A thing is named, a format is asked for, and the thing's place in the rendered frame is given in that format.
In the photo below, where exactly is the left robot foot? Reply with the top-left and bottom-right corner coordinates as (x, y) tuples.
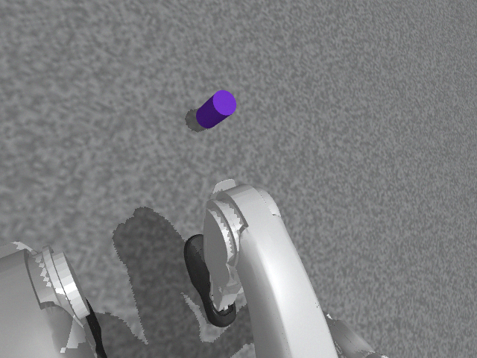
(86, 299), (107, 358)

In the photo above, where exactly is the right robot hand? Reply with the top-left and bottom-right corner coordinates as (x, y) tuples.
(322, 310), (375, 358)

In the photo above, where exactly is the right robot foot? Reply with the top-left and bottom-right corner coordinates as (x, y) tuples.
(184, 234), (236, 327)

